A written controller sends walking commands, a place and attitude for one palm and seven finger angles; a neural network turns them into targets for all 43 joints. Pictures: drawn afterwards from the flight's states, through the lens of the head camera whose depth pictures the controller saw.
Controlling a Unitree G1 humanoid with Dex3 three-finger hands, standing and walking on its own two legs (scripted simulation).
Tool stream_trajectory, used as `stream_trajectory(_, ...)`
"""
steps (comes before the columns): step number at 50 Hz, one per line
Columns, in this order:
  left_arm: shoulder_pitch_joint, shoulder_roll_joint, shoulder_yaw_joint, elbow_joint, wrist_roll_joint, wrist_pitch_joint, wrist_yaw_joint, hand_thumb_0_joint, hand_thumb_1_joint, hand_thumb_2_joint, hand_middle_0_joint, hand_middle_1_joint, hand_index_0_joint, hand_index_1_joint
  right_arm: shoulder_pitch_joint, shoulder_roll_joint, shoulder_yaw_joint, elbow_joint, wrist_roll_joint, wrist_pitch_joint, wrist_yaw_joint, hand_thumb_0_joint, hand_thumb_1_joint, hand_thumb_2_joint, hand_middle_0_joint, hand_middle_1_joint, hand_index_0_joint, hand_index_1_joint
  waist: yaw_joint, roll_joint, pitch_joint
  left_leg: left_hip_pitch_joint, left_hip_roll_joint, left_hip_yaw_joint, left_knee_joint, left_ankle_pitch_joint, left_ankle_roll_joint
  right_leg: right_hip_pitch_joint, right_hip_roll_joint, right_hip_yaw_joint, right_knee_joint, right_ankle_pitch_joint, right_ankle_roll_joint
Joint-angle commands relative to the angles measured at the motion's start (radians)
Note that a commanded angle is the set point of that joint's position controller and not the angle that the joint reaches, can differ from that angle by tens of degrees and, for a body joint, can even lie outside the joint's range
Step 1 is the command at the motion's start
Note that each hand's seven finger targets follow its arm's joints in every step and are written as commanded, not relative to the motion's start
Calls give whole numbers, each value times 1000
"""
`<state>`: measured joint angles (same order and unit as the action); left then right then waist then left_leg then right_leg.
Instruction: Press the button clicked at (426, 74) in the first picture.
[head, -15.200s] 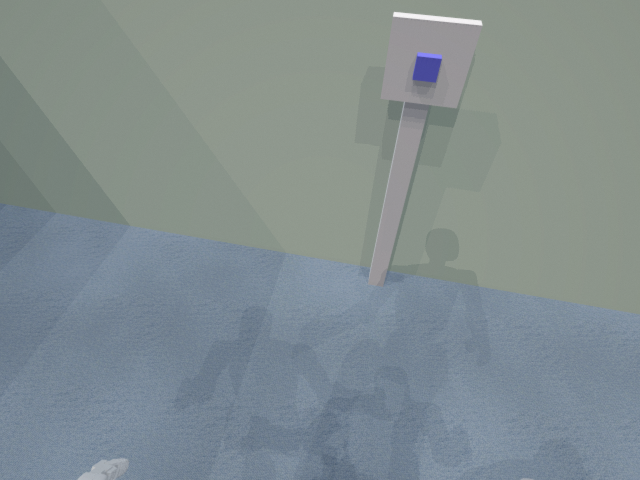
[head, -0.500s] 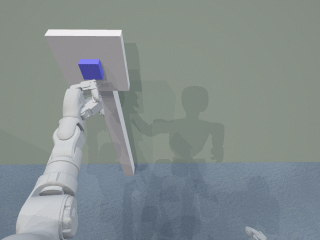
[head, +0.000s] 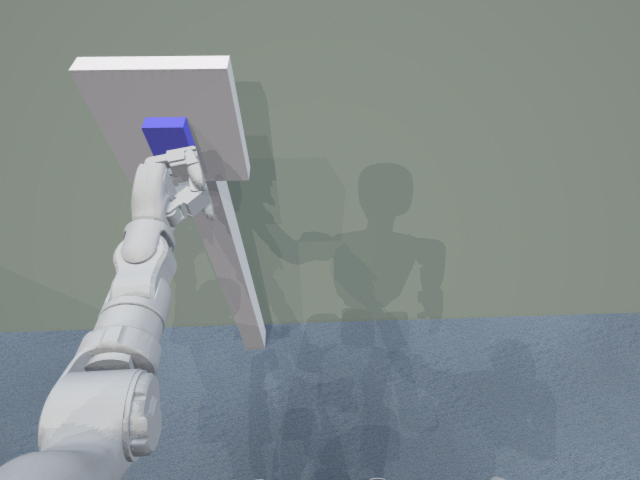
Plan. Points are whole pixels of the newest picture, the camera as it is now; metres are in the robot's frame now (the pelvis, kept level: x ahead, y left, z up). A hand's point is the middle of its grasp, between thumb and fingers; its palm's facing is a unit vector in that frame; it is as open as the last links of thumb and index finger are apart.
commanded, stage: press the button with the knuckle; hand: left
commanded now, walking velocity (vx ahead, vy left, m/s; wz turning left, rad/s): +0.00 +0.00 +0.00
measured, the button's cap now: (170, 136) +0.53 +0.19 +0.13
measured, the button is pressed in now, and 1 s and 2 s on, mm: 0 12 0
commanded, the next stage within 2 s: hold the button down briefly in 0.74 s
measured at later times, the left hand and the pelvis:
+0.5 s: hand (203, 181) +0.47 +0.15 +0.10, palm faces +0.04 -1.00 -0.02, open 3.0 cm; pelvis +0.00 -0.01 +0.00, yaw +0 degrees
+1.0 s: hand (200, 175) +0.49 +0.16 +0.10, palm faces +0.03 -1.00 -0.02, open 3.1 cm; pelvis -0.03 +0.01 -0.02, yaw +1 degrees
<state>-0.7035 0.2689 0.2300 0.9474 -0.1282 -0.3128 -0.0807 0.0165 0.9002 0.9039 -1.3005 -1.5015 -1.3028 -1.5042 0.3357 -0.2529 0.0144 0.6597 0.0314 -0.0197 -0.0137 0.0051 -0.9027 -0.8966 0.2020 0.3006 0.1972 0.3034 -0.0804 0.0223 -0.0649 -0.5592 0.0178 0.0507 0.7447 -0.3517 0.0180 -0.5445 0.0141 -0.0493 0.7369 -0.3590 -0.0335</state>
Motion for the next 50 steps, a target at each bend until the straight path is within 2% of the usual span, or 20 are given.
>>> stream_trajectory(1,-441,236,86,-136,-14,-72,-5,0,900,900,-1300,-1500,-1300,-1500,76,-150,-47,-87,-9,-24,-13,0,-900,-900,200,300,200,300,-11,-75,-360,152,-20,-44,-65,242,15,152,12,44,-86,349,18)
stream_trajectory(4,-500,257,85,-131,8,-89,-7,0,900,900,-1300,-1500,-1300,-1500,80,-145,-46,-90,-10,-19,-12,0,-900,-900,200,300,200,300,-20,-23,-339,130,-25,-33,-56,226,18,139,8,56,-87,349,21)
stream_trajectory(8,-531,255,78,-162,14,-126,-13,0,900,900,-1300,-1500,-1300,-1500,92,-143,-49,-90,-14,-13,-7,0,-900,-900,200,300,200,300,-24,37,-403,186,-22,-38,-40,279,16,128,14,54,-70,379,15)
stream_trajectory(11,-536,240,70,-131,3,-126,-25,0,900,900,-1300,-1500,-1300,-1500,104,-147,-54,-81,-13,-8,-6,0,-900,-900,200,300,200,300,-38,12,-403,187,-18,-39,-32,290,16,117,17,51,-71,393,18)
stream_trajectory(12,-522,264,93,-104,1,-118,-28,0,900,900,-1300,-1500,-1300,-1500,110,-152,-55,-78,-14,-6,-6,0,-900,-900,200,300,200,300,-32,5,-395,173,-18,-39,-35,280,15,122,17,51,-73,388,18)
stream_trajectory(14,-553,272,92,-89,-7,-103,-36,0,900,900,-1300,-1500,-1300,-1500,114,-156,-52,-77,-10,-2,-9,0,-900,-900,200,300,200,300,-46,-29,-370,140,-20,-35,-39,246,20,128,16,57,-86,376,23)
stream_trajectory(20,-678,293,83,-68,14,-114,-26,0,900,900,-1300,-1500,-1300,-1500,129,-156,-49,-57,-14,-1,-14,0,-900,-900,200,300,200,300,-79,11,-339,133,-19,-45,-36,193,24,66,15,62,-94,299,25)
stream_trajectory(21,-680,306,96,-62,15,-118,-25,0,900,900,-1300,-1500,-1300,-1500,133,-158,-50,-55,-16,-3,-13,0,-900,-900,200,300,200,300,-72,20,-368,138,-20,-48,-34,195,22,73,15,63,-89,295,24)
stream_trajectory(23,-682,340,117,-22,15,-114,-24,0,900,900,-1300,-1500,-1300,-1500,137,-164,-47,-54,-16,-3,-16,0,-900,-900,200,300,200,300,-80,-13,-363,105,-20,-47,-31,176,24,82,14,69,-93,285,28)
stream_trajectory(26,-742,349,109,8,20,-113,-30,0,900,900,-1300,-1500,-1300,-1500,148,-169,-44,-46,-17,-7,-18,0,-900,-900,200,300,200,300,-102,-9,-361,93,-18,-54,-30,151,25,59,14,68,-92,254,30)
stream_trajectory(27,-746,360,116,24,21,-111,-32,0,900,900,-1300,-1500,-1300,-1500,147,-171,-43,-46,-16,-9,-18,0,-900,-900,200,300,200,300,-98,21,-360,90,-19,-53,-26,136,23,44,14,69,-92,232,29)
stream_trajectory(32,-807,414,128,85,31,-101,-33,0,900,900,-1300,-1500,-1300,-1500,163,-182,-34,-46,-18,-14,-22,0,-900,-900,200,300,200,300,-124,-4,-336,22,-17,-62,-21,65,26,21,14,76,-97,156,34)
stream_trajectory(34,-848,409,117,84,33,-99,-33,0,900,900,-1300,-1500,-1300,-1500,172,-185,-34,-44,-20,-20,-22,0,-900,-900,200,300,200,300,-136,27,-343,31,-15,-66,-19,57,26,-6,16,72,-93,137,33)
stream_trajectory(37,-870,438,140,98,29,-98,-30,0,900,900,-1300,-1500,-1300,-1500,184,-192,-35,-43,-22,-22,-24,0,-900,-900,200,300,200,300,-140,16,-379,35,-12,-73,-12,58,26,-15,18,67,-88,123,34)
stream_trajectory(39,-908,388,98,95,26,-96,-29,0,900,900,-1300,-1500,-1300,-1500,188,-190,-33,-40,-23,-27,-23,0,-900,-900,200,300,200,300,-158,47,-354,47,-10,-80,-18,28,22,-64,20,58,-91,82,33)
stream_trajectory(40,-929,380,99,79,24,-103,-25,0,900,900,-1300,-1500,-1300,-1500,191,-192,-35,-38,-26,-30,-22,0,-900,-900,200,300,200,300,-159,67,-373,76,-9,-89,-15,39,22,-86,22,53,-85,81,29)
stream_trajectory(43,-919,395,101,119,26,-94,-13,0,900,900,-1300,-1500,-1300,-1500,198,-201,-31,-36,-28,-36,-22,0,-900,-900,200,300,200,300,-167,35,-351,42,-7,-92,-17,-21,24,-104,22,53,-93,26,33)
stream_trajectory(45,-940,436,126,104,36,-100,-3,0,900,900,-1300,-1500,-1300,-1500,204,-202,-29,-38,-31,-41,-22,0,-900,-900,200,300,200,300,-159,49,-368,24,-10,-92,-15,-22,25,-86,22,57,-85,26,31)
stream_trajectory(47,-947,427,115,94,42,-107,-1,0,900,900,-1300,-1500,-1300,-1500,206,-201,-31,-39,-32,-44,-20,0,-900,-900,200,300,200,300,-159,62,-399,42,-9,-92,-11,-16,24,-89,21,56,-83,27,32)
stream_trajectory(50,-948,427,117,111,50,-107,4,0,900,900,-1300,-1500,-1300,-1500,214,-204,-29,-37,-36,-48,-15,0,-900,-900,200,300,200,300,-163,65,-378,38,-7,-101,-11,-24,22,-113,24,47,-75,18,27)
